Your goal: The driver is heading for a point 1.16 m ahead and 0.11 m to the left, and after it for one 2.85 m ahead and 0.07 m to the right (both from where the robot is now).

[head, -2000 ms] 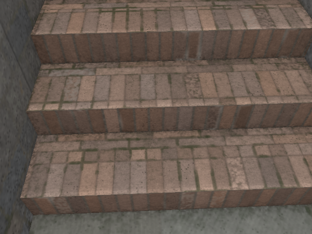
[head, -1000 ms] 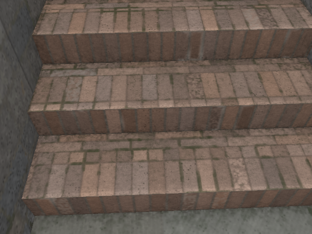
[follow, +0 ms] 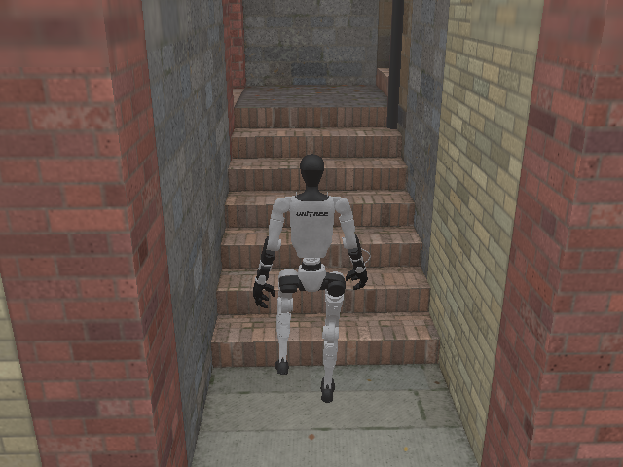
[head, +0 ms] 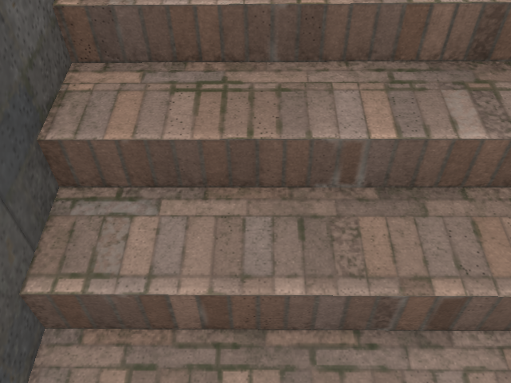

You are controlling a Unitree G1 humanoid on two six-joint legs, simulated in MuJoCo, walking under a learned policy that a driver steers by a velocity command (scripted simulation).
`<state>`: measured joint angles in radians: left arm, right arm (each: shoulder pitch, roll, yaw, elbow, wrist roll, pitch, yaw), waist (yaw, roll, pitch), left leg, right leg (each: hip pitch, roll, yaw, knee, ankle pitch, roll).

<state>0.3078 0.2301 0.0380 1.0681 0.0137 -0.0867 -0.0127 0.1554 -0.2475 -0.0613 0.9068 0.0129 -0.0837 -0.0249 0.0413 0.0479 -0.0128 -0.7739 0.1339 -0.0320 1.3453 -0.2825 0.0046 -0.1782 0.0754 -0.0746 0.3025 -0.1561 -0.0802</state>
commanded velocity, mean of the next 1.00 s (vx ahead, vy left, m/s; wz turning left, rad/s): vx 0.50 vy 0.00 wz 0.00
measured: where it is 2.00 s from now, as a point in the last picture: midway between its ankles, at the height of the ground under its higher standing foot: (228, 16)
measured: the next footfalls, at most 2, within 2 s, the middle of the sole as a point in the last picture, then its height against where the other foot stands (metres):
left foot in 0.34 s outside the picture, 0.17 m higher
right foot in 0.94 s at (273, 235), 0.17 m higher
